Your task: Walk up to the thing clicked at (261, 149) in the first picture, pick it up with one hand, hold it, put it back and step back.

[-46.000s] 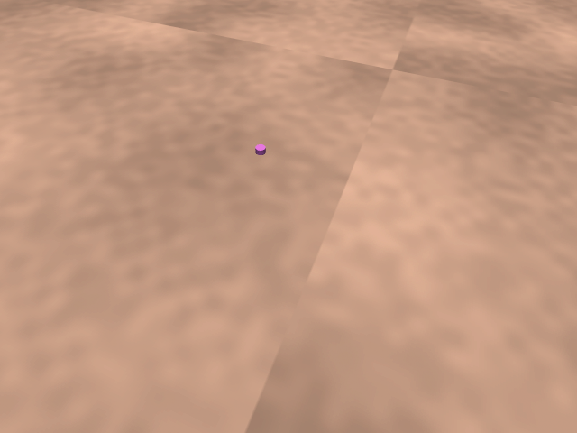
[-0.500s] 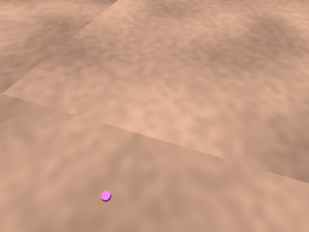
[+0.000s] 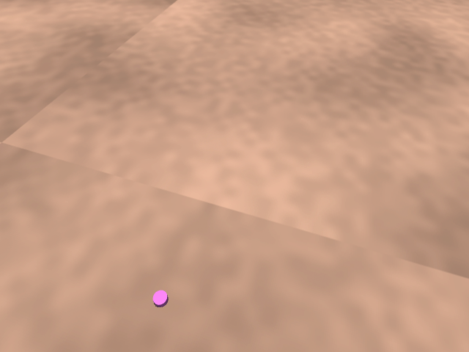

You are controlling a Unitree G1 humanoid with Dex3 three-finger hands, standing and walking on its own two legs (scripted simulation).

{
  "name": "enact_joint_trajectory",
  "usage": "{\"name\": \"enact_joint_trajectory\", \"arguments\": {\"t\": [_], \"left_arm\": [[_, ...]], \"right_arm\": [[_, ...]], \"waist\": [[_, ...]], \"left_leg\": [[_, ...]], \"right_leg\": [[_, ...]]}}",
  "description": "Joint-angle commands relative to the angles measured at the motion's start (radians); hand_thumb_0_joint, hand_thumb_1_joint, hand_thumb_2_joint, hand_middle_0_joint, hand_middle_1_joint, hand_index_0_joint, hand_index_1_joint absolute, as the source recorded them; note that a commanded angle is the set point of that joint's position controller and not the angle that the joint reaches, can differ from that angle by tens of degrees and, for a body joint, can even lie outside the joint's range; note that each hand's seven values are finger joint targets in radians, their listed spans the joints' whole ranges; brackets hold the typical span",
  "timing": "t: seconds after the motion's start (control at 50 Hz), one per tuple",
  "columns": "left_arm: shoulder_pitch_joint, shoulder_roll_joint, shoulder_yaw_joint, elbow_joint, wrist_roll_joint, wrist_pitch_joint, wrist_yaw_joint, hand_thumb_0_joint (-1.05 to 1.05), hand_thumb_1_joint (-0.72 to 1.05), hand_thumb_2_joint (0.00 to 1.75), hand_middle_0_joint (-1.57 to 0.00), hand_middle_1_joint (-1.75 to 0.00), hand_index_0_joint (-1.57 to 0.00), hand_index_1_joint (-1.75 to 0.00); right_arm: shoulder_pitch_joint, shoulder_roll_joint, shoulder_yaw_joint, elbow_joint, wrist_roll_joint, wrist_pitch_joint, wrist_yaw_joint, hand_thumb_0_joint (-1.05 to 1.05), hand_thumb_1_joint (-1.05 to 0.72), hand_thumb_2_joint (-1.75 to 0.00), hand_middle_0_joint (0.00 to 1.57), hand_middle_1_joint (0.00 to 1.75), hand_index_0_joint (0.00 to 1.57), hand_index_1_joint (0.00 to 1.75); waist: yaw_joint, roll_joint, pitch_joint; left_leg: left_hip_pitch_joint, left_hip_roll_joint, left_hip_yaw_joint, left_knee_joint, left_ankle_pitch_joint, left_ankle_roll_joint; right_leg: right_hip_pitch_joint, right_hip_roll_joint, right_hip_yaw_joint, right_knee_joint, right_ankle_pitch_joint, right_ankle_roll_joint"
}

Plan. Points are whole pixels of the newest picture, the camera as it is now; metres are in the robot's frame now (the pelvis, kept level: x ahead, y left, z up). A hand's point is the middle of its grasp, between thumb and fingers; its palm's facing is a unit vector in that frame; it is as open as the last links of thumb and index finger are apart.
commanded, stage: stand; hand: left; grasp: from above
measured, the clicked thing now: (160, 298) +0.42 +0.27 -0.77
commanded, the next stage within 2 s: rise first in 0.34 s
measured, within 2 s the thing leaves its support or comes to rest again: neither
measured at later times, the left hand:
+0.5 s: hand out of the picture +0.07 +0.25 -0.16, palm faces +0.01 -0.94 -0.34, open 7.4 cm
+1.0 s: hand out of the picture +0.15 +0.26 -0.21, palm faces -0.09 -0.91 -0.41, open 13.6 cm
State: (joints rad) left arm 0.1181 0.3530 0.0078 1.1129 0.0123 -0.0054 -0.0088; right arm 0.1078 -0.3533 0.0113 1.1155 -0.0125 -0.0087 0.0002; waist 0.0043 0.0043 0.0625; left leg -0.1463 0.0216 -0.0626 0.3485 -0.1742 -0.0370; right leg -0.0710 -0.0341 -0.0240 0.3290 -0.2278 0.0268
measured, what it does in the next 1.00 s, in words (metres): lowers itself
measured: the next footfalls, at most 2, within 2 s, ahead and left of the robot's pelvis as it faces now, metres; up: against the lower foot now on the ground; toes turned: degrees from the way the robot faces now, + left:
none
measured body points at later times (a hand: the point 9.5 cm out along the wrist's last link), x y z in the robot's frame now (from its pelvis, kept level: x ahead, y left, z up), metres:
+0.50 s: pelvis -0.01 +0.00 +0.00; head +0.02 +0.00 +0.45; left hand +0.07 +0.30 -0.13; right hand +0.08 -0.30 -0.13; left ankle +0.01 +0.14 -0.75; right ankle -0.03 -0.13 -0.75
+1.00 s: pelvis -0.02 +0.01 -0.06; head +0.07 +0.01 +0.38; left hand +0.15 +0.31 -0.18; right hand +0.10 -0.26 -0.17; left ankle +0.01 +0.14 -0.75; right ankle -0.03 -0.13 -0.75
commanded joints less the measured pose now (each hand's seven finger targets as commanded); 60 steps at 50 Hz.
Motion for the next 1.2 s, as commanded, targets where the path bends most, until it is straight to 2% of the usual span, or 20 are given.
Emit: {"name": "enact_joint_trajectory", "arguments": {"t": [0.0, 0.16, 0.3, 0.4, 0.42, 0.44, 0.46, 0.48, 0.5, 0.56, 0.6, 0.62, 0.66, 0.72, 0.76, 0.82, 0.9, 0.94, 1.0, 1.18], "left_arm": [[-0.017, 0.218, 0.043, -0.053, -0.003, -0.017, 0.017, 0.00, 0.90, 0.90, -0.20, -0.30, -0.20, -0.30], [-0.016, 0.220, 0.044, -0.054, -0.003, -0.020, 0.018, 0.00, 0.90, 0.90, -0.20, -0.30, -0.20, -0.30], [-0.010, 0.218, 0.043, -0.052, -0.001, -0.018, 0.016, 0.00, 0.90, 0.90, -0.20, -0.30, -0.20, -0.30], [-0.009, 0.218, 0.043, -0.058, -0.002, -0.019, 0.016, 0.00, 0.90, 0.90, -0.20, -0.30, -0.20, -0.30], [-0.012, 0.222, 0.044, -0.056, -0.001, -0.020, 0.018, 0.00, 0.82, 0.91, -0.20, -0.35, -0.19, -0.36], [-0.363, 0.062, 0.047, -0.407, -0.061, -0.113, 0.030, 0.00, 0.74, 0.98, -0.25, -0.43, -0.20, -0.44], [-0.490, 0.126, 0.069, -0.409, -0.057, -0.117, 0.038, 0.00, 0.66, 0.92, -0.25, -0.51, -0.21, -0.52], [-0.310, 0.171, 0.108, -0.189, -0.044, -0.072, 0.044, 0.00, 0.58, 0.92, -0.23, -0.57, -0.19, -0.60], [-0.228, 0.186, 0.132, -0.114, -0.032, -0.052, 0.033, 0.00, 0.50, 0.87, -0.23, -0.64, -0.22, -0.65], [-0.297, 0.251, 0.170, -0.142, 0.016, -0.052, 0.008, 0.00, 0.26, 0.85, -0.16, -0.87, -0.19, -0.84], [-0.180, 0.241, 0.203, -0.063, 0.065, -0.022, -0.009, 0.00, 0.12, 0.88, -0.13, -0.96, -0.16, -0.93], [-0.105, 0.238, 0.230, -0.073, 0.086, -0.009, -0.011, 0.00, 0.04, 0.91, -0.11, -1.00, -0.14, -0.97], [-0.082, 0.199, 0.222, -0.163, 0.100, 0.025, -0.004, 0.00, -0.12, 0.92, -0.09, -1.03, -0.12, -1.00], [-0.107, 0.159, 0.184, -0.190, 0.120, 0.110, 0.011, 0.00, -0.34, 0.95, -0.08, -1.05, -0.10, -1.03], [-0.137, 0.185, 0.197, -0.254, 0.128, 0.145, 0.021, 0.00, -0.49, 0.98, -0.09, -1.05, -0.09, -1.05], [-0.116, 0.150, 0.194, -0.296, 0.130, 0.166, 0.027, 0.00, -0.56, 0.99, -0.09, -1.05, -0.09, -1.06], [-0.114, 0.189, 0.236, -0.465, 0.153, 0.144, 0.032, 0.00, -0.58, 1.00, -0.09, -1.06, -0.08, -1.06], [-0.067, 0.173, 0.234, -0.529, 0.162, 0.140, 0.032, 0.00, -0.59, 1.03, -0.07, -1.05, -0.06, -1.07], [-0.006, 0.194, 0.246, -0.596, 0.177, 0.152, 0.031, 0.00, -0.58, 1.04, -0.07, -1.06, -0.05, -1.08], [0.104, 0.166, 0.230, -0.704, 0.201, 0.213, 0.018, 0.00, -0.55, 1.01, -0.06, -1.06, -0.05, -1.07]], "right_arm": [[-0.024, -0.215, -0.040, -0.055, 0.006, -0.017, -0.012, 0.00, -0.90, -0.90, 0.20, 0.30, 0.20, 0.30], [-0.026, -0.215, -0.041, -0.059, 0.007, -0.017, -0.012, 0.00, -0.90, -0.90, 0.20, 0.30, 0.20, 0.30], [-0.028, -0.217, -0.044, -0.058, 0.006, -0.015, -0.010, 0.00, -0.90, -0.90, 0.20, 0.30, 0.20, 0.30], [-0.026, -0.214, -0.043, -0.061, 0.004, -0.018, -0.011, 0.00, -0.90, -0.90, 0.20, 0.30, 0.20, 0.30], [-0.026, -0.213, -0.044, -0.061, 0.005, -0.018, -0.011, 0.00, -0.93, -0.92, 0.20, 0.30, 0.20, 0.30], [-0.026, -0.056, -0.009, -0.331, 0.074, -0.067, -0.032, 0.00, -1.01, -0.92, 0.20, 0.30, 0.20, 0.30], [0.004, -0.087, -0.017, -0.289, 0.070, -0.065, -0.045, 0.00, -0.93, -0.90, 0.20, 0.30, 0.20, 0.30], [0.057, -0.105, -0.024, -0.247, 0.069, -0.053, -0.051, 0.00, -0.89, -0.90, 0.20, 0.30, 0.20, 0.30], [0.063, -0.111, -0.039, -0.283, 0.068, -0.042, -0.052, 0.00, -0.89, -0.89, 0.20, 0.30, 0.20, 0.30], [0.091, -0.106, -0.073, -0.342, 0.054, -0.054, -0.063, 0.00, -0.88, -0.89, 0.20, 0.30, 0.20, 0.30], [0.115, -0.102, -0.091, -0.374, 0.033, -0.057, -0.049, 0.00, -0.91, -0.90, 0.20, 0.30, 0.20, 0.30], [0.121, -0.092, -0.101, -0.393, 0.028, -0.058, -0.041, 0.00, -0.92, -0.90, 0.20, 0.30, 0.20, 0.30], [0.116, -0.077, -0.104, -0.451, 0.028, -0.060, -0.036, 0.00, -0.91, -0.90, 0.20, 0.30, 0.20, 0.30], [0.074, -0.072, -0.096, -0.515, 0.036, -0.063, -0.030, 0.00, -0.89, -0.89, 0.20, 0.30, 0.20, 0.30], [0.058, -0.068, -0.100, -0.553, 0.038, -0.069, -0.027, 0.00, -0.89, -0.90, 0.20, 0.30, 0.20, 0.30], [0.090, -0.062, -0.102, -0.573, 0.035, -0.086, -0.021, 0.00, -0.90, -0.90, 0.20, 0.30, 0.20, 0.30], [0.115, -0.050, -0.108, -0.599, 0.030, -0.117, -0.022, 0.00, -0.90, -0.90, 0.20, 0.30, 0.20, 0.30], [0.116, -0.045, -0.109, -0.612, 0.028, -0.131, -0.029, 0.00, -0.88, -0.90, 0.20, 0.30, 0.20, 0.30], [0.122, -0.042, -0.112, -0.620, 0.023, -0.141, -0.042, 0.00, -0.88, -0.89, 0.20, 0.30, 0.20, 0.30], [0.104, -0.038, -0.104, -0.653, 0.012, -0.162, -0.051, 0.00, -0.88, -0.89, 0.20, 0.30, 0.20, 0.30]], "waist": [[0.002, 0.005, -0.089], [0.001, 0.003, -0.099], [0.002, -0.006, -0.072], [0.002, 0.002, -0.093], [0.000, 0.001, -0.099], [-0.124, 0.060, -0.054], [-0.096, 0.013, -0.090], [-0.085, -0.018, -0.067], [-0.055, -0.074, -0.063], [-0.036, -0.029, -0.208], [-0.016, -0.017, -0.254], [0.025, 0.027, -0.300], [0.037, 0.085, -0.354], [0.010, 0.046, -0.261], [0.009, 0.014, -0.260], [-0.009, -0.003, -0.252], [-0.013, 0.033, -0.354], [-0.019, 0.054, -0.397], [-0.025, 0.065, -0.421], [-0.034, 0.069, -0.428]], "left_leg": [[0.026, 0.095, -0.057, -0.029, 0.216, 0.047], [0.037, 0.098, -0.055, -0.018, 0.263, 0.051], [0.022, 0.093, -0.060, -0.038, 0.168, 0.050], [0.031, 0.092, -0.051, -0.026, 0.212, 0.050], [0.037, 0.099, -0.056, -0.021, 0.229, 0.051], [-0.048, -0.036, 0.102, 0.033, 0.042, 0.036], [-0.044, -0.038, 0.090, 0.049, 0.000, 0.038], [-0.074, -0.047, 0.093, 0.060, -0.029, 0.042], [-0.115, -0.034, 0.094, 0.101, -0.009, 0.046], [-0.148, -0.037, 0.090, 0.174, 0.022, 0.043], [-0.216, -0.038, 0.084, 0.238, 0.024, 0.041], [-0.223, -0.041, 0.084, 0.251, 0.056, 0.033], [-0.208, -0.044, 0.090, 0.250, 0.057, 0.025], [-0.291, -0.037, 0.082, 0.271, 0.000, 0.024], [-0.336, -0.031, 0.080, 0.309, -0.028, 0.027], [-0.398, -0.018, 0.075, 0.373, -0.077, 0.029], [-0.435, -0.014, 0.069, 0.472, -0.051, 0.035], [-0.431, -0.011, 0.067, 0.509, -0.008, 0.034], [-0.444, -0.007, 0.068, 0.553, 0.021, 0.037], [-0.528, 0.007, 0.048, 0.645, 0.050, 0.038]], "right_leg": [[0.000, -0.101, 0.067, -0.052, 0.161, -0.039], [0.015, -0.103, 0.065, -0.047, 0.216, -0.037], [-0.011, -0.099, 0.067, -0.062, 0.113, -0.039], [-0.002, -0.103, 0.068, -0.056, 0.170, -0.039], [0.005, -0.104, 0.067, -0.049, 0.184, -0.040], [-0.269, 0.017, 0.014, 0.035, 0.152, -0.027], [-0.232, 0.018, 0.001, 0.045, 0.104, -0.022], [-0.243, 0.026, -0.008, 0.042, 0.054, -0.026], [-0.251, 0.030, -0.020, 0.076, 0.049, -0.026], [-0.271, 0.032, -0.010, 0.162, 0.087, -0.029], [-0.306, 0.035, -0.009, 0.233, 0.079, -0.035], [-0.291, 0.036, -0.008, 0.254, 0.088, -0.043], [-0.287, 0.041, -0.004, 0.266, 0.074, -0.045], [-0.359, 0.048, -0.012, 0.270, 0.009, -0.041], [-0.395, 0.050, -0.016, 0.299, -0.026, -0.038], [-0.484, 0.059, -0.018, 0.373, -0.078, -0.037], [-0.544, 0.055, -0.006, 0.475, -0.047, -0.037], [-0.571, 0.053, -0.001, 0.516, -0.007, -0.038], [-0.594, 0.050, 0.005, 0.547, 0.027, -0.034], [-0.685, 0.051, -0.012, 0.638, 0.025, -0.035]]}}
